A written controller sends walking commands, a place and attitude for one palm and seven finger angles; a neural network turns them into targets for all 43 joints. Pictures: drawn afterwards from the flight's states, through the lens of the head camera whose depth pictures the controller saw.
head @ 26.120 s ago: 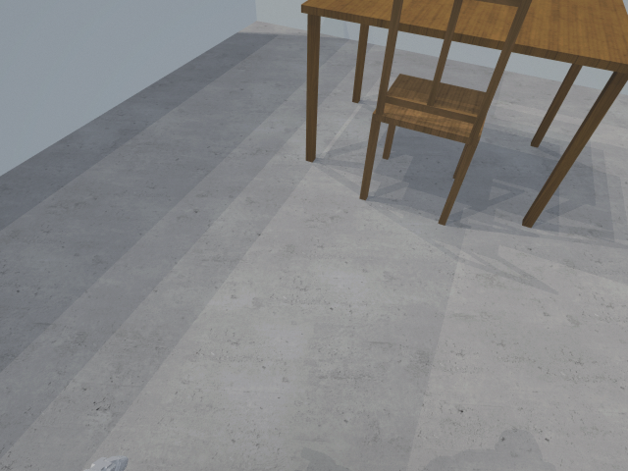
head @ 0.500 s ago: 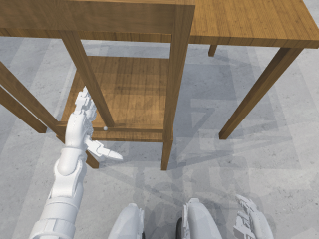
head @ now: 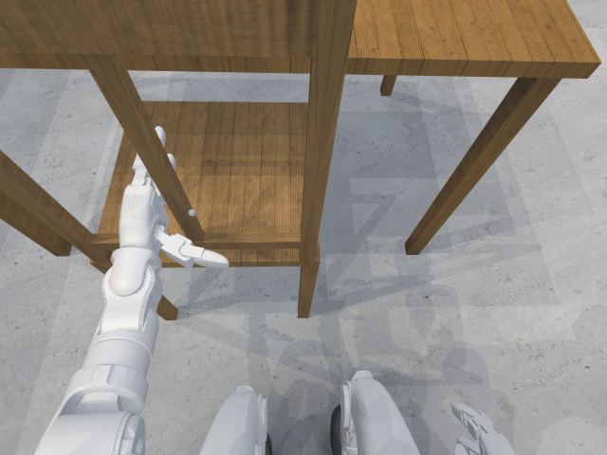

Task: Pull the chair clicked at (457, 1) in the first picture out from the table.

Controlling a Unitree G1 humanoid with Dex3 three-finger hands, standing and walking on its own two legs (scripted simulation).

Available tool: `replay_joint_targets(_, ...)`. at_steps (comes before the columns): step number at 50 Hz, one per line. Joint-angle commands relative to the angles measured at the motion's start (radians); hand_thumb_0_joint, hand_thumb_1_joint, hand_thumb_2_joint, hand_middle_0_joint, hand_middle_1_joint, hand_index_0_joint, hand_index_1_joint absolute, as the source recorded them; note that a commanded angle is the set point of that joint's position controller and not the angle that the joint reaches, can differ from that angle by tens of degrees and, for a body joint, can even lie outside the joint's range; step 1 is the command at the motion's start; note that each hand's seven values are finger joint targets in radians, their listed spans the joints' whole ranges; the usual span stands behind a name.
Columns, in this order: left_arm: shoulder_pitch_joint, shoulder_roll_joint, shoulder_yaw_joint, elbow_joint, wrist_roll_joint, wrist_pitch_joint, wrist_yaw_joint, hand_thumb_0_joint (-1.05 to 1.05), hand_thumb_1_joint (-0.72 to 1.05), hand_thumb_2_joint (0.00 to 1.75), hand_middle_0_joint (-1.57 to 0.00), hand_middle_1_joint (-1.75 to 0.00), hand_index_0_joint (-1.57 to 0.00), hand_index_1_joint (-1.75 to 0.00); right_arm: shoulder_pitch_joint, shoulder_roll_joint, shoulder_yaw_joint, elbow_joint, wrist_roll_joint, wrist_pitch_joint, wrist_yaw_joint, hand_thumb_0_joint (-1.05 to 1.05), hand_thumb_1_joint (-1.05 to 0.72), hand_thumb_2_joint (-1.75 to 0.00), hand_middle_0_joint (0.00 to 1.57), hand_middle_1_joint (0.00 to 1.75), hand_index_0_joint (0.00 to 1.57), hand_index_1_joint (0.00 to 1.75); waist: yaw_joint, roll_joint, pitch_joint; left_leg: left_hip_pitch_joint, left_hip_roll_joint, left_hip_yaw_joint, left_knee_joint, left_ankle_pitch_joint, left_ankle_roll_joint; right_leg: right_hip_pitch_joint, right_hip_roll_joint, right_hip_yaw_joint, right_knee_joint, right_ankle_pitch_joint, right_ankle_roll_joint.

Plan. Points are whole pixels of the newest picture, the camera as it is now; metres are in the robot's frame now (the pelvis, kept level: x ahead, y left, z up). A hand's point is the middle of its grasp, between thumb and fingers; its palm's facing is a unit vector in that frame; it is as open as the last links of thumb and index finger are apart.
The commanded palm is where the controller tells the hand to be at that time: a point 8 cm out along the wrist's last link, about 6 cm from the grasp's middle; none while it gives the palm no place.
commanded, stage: push the fingers through the gap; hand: left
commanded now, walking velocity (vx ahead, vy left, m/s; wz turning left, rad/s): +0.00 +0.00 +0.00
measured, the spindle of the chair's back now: (164, 175) +0.45 +0.17 +0.07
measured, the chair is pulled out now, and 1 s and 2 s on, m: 0.04 0.04 0.04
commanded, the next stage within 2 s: hook a spindle and tug to test in 0.82 s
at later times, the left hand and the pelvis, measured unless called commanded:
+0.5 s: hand (194, 182) +0.46 +0.14 +0.03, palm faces +0.01 -1.00 -0.03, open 17.0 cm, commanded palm +0.44 +0.19 +0.02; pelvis +0.00 +0.00 +0.00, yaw +0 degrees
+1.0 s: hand (195, 181) +0.47 +0.14 +0.02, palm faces +0.00 -1.00 -0.03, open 16.9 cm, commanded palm +0.44 +0.19 +0.02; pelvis +0.00 +0.00 +0.00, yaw +0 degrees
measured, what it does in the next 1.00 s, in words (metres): stands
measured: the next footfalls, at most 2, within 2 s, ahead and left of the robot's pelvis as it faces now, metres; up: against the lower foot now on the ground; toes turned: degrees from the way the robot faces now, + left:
none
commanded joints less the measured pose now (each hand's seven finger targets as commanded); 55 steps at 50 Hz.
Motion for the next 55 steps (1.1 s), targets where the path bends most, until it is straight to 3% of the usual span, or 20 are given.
replay_joint_targets(1, -0.393, 0.164, 0.041, -0.166, 0.000, -0.089, 0.002, 0.00, -0.50, 0.30, -0.06, -0.08, -0.06, -0.08, 0.077, -0.153, -0.060, -0.080, -0.002, -0.039, -0.007, 0.00, -0.90, -0.90, 0.20, 0.30, 0.20, 0.30, -0.032, 0.005, -0.440, 0.190, -0.008, -0.050, -0.170, 0.304, -0.024, 0.320, 0.039, 0.037, -0.133, 0.181, -0.027)
replay_joint_targets(5, -0.465, 0.182, 0.050, -0.135, 0.008, -0.107, -0.006, 0.00, -0.50, 0.30, -0.06, -0.08, -0.06, -0.08, 0.091, -0.158, -0.061, -0.068, -0.007, -0.041, -0.007, 0.00, -0.90, -0.90, 0.20, 0.30, 0.20, 0.30, -0.038, 0.041, -0.476, 0.210, -0.008, -0.054, -0.163, 0.324, -0.027, 0.306, 0.038, 0.036, -0.122, 0.189, -0.030)
replay_joint_targets(7, -0.487, 0.148, 0.020, -0.131, 0.008, -0.108, -0.011, 0.00, -0.50, 0.30, -0.06, -0.08, -0.06, -0.08, 0.098, -0.158, -0.066, -0.061, -0.009, -0.040, -0.002, 0.00, -0.90, -0.90, 0.20, 0.30, 0.20, 0.30, -0.045, 0.077, -0.505, 0.258, -0.004, -0.060, -0.161, 0.367, -0.036, 0.281, 0.039, 0.028, -0.116, 0.208, -0.031)
replay_joint_targets(8, -0.462, 0.163, 0.041, -0.104, 0.010, -0.102, -0.010, 0.00, -0.50, 0.30, -0.06, -0.08, -0.06, -0.08, 0.106, -0.161, -0.067, -0.060, -0.010, -0.036, 0.001, 0.00, -0.90, -0.90, 0.20, 0.30, 0.20, 0.30, -0.034, 0.073, -0.511, 0.263, -0.003, -0.061, -0.162, 0.383, -0.040, 0.283, 0.040, 0.026, -0.114, 0.213, -0.032)
replay_joint_targets(12, -0.502, 0.146, 0.028, -0.060, 0.014, -0.090, -0.007, 0.00, -0.50, 0.30, -0.06, -0.08, -0.06, -0.08, 0.118, -0.162, -0.069, -0.056, -0.009, -0.021, 0.007, 0.00, -0.90, -0.90, 0.20, 0.30, 0.20, 0.30, -0.054, 0.041, -0.496, 0.250, 0.000, -0.060, -0.161, 0.387, -0.036, 0.280, 0.043, 0.023, -0.120, 0.223, -0.028)
replay_joint_targets(14, -0.529, 0.167, 0.041, -0.063, 0.019, -0.094, -0.005, 0.00, -0.50, 0.30, -0.06, -0.08, -0.06, -0.08, 0.124, -0.164, -0.068, -0.059, -0.011, -0.019, 0.007, 0.00, -0.90, -0.90, 0.20, 0.30, 0.20, 0.30, -0.051, 0.063, -0.509, 0.249, -0.003, -0.058, -0.160, 0.394, -0.035, 0.283, 0.044, 0.026, -0.116, 0.230, -0.030)
replay_joint_targets(16, -0.547, 0.192, 0.063, -0.048, 0.020, -0.103, -0.001, 0.00, -0.50, 0.30, -0.06, -0.08, -0.06, -0.08, 0.129, -0.164, -0.067, -0.050, -0.012, -0.014, 0.008, 0.00, -0.90, -0.90, 0.20, 0.30, 0.20, 0.30, -0.051, 0.043, -0.505, 0.232, -0.003, -0.057, -0.158, 0.385, -0.033, 0.300, 0.044, 0.030, -0.118, 0.234, -0.028)
replay_joint_targets(18, -0.590, 0.186, 0.055, -0.017, 0.023, -0.110, 0.000, 0.00, -0.50, 0.30, -0.06, -0.08, -0.06, -0.08, 0.128, -0.163, -0.064, -0.044, -0.013, -0.012, 0.007, 0.00, -0.90, -0.90, 0.20, 0.30, 0.20, 0.30, -0.070, 0.012, -0.473, 0.192, -0.005, -0.053, -0.154, 0.334, -0.025, 0.298, 0.044, 0.036, -0.129, 0.207, -0.025)
replay_joint_targets(20, -0.624, 0.199, 0.068, -0.006, 0.026, -0.124, -0.002, 0.00, -0.50, 0.30, -0.06, -0.08, -0.06, -0.08, 0.131, -0.162, -0.063, -0.040, -0.016, -0.012, 0.006, 0.00, -0.90, -0.90, 0.20, 0.30, 0.20, 0.30, -0.069, 0.046, -0.477, 0.199, -0.007, -0.051, -0.152, 0.331, -0.025, 0.284, 0.044, 0.036, -0.126, 0.199, -0.027)
replay_joint_targets(21, -0.615, 0.223, 0.091, 0.015, 0.028, -0.126, -0.001, 0.00, -0.50, 0.30, -0.06, -0.08, -0.06, -0.08, 0.136, -0.165, -0.062, -0.038, -0.018, -0.009, 0.007, 0.00, -0.90, -0.90, 0.20, 0.30, 0.20, 0.30, -0.060, 0.047, -0.483, 0.194, -0.008, -0.049, -0.152, 0.333, -0.026, 0.292, 0.045, 0.037, -0.123, 0.201, -0.029)
replay_joint_targets(27, -0.580, 0.180, 0.058, 0.011, 0.028, -0.127, -0.013, 0.00, -0.50, 0.30, -0.06, -0.08, -0.06, -0.08, 0.144, -0.165, -0.067, -0.048, -0.019, 0.004, 0.019, 0.00, -0.90, -0.90, 0.20, 0.30, 0.20, 0.30, -0.053, 0.083, -0.537, 0.269, 0.001, -0.061, -0.157, 0.412, -0.040, 0.273, 0.047, 0.023, -0.112, 0.235, -0.031)
replay_joint_targets(33, -0.585, 0.188, 0.069, 0.036, 0.026, -0.115, -0.004, 0.00, -0.50, 0.30, -0.06, -0.08, -0.06, -0.08, 0.145, -0.165, -0.065, -0.050, -0.015, 0.016, 0.022, 0.00, -0.90, -0.90, 0.20, 0.30, 0.20, 0.30, -0.062, 0.023, -0.482, 0.195, -0.005, -0.047, -0.162, 0.333, -0.024, 0.304, 0.048, 0.035, -0.137, 0.207, -0.027)
replay_joint_targets(35, -0.586, 0.209, 0.084, 0.035, 0.029, -0.124, -0.001, 0.00, -0.50, 0.30, -0.06, -0.08, -0.06, -0.08, 0.147, -0.168, -0.064, -0.049, -0.016, 0.017, 0.019, 0.00, -0.90, -0.90, 0.20, 0.30, 0.20, 0.30, -0.062, 0.023, -0.479, 0.197, -0.004, -0.050, -0.164, 0.337, -0.024, 0.301, 0.049, 0.033, -0.134, 0.206, -0.028)
replay_joint_targets(40, -0.584, 0.194, 0.076, 0.027, 0.028, -0.136, -0.007, 0.00, -0.50, 0.30, -0.06, -0.08, -0.06, -0.08, 0.146, -0.164, -0.064, -0.051, -0.018, 0.019, 0.021, 0.00, -0.90, -0.90, 0.20, 0.30, 0.20, 0.30, -0.057, 0.057, -0.493, 0.220, -0.005, -0.048, -0.164, 0.355, -0.027, 0.296, 0.048, 0.033, -0.130, 0.218, -0.029)
replay_joint_targets(46, -0.575, 0.189, 0.071, 0.063, 0.033, -0.128, -0.009, 0.00, -0.50, 0.30, -0.06, -0.08, -0.06, -0.08, 0.144, -0.163, -0.063, -0.051, -0.017, 0.026, 0.022, 0.00, -0.90, -0.90, 0.20, 0.30, 0.20, 0.30, -0.061, 0.041, -0.472, 0.195, -0.007, -0.047, -0.160, 0.347, -0.025, 0.297, 0.048, 0.033, -0.128, 0.217, -0.029)
replay_joint_targets(48, -0.568, 0.215, 0.092, 0.050, 0.032, -0.129, -0.010, 0.00, -0.50, 0.30, -0.10, -0.19, -0.10, -0.19, 0.143, -0.165, -0.064, -0.056, -0.017, 0.028, 0.019, 0.00, -0.90, -0.90, 0.20, 0.30, 0.20, 0.30, -0.057, 0.023, -0.496, 0.188, -0.006, -0.041, -0.152, 0.349, -0.020, 0.318, 0.048, 0.041, -0.129, 0.232, -0.027)
replay_joint_targets(50, -0.587, 0.210, 0.087, 0.043, 0.031, -0.130, -0.011, 0.00, -0.50, 0.30, -0.13, -0.30, -0.13, -0.30, 0.143, -0.164, -0.062, -0.057, -0.018, 0.029, 0.020, 0.00, -0.90, -0.90, 0.20, 0.30, 0.20, 0.30, -0.058, 0.049, -0.499, 0.208, -0.006, -0.049, -0.155, 0.374, -0.026, 0.303, 0.047, 0.033, -0.119, 0.240, -0.029)
replay_joint_targets(55, -0.565, 0.166, 0.054, 0.006, 0.028, -0.126, -0.006, 0.00, -0.50, 0.30, -0.22, -0.57, -0.22, -0.57, 0.139, -0.162, -0.067, -0.064, -0.016, 0.031, 0.023, 0.00, -0.90, -0.90, 0.20, 0.30, 0.20, 0.30, -0.056, 0.080, -0.524, 0.271, 0.000, -0.056, -0.159, 0.418, -0.038, 0.273, 0.048, 0.023, -0.118, 0.246, -0.030)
